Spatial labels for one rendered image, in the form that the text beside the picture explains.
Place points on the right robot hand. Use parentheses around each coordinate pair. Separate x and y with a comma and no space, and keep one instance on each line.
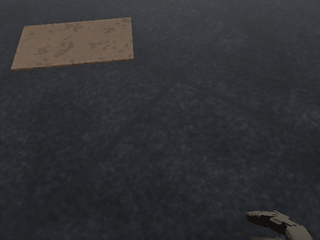
(279,223)

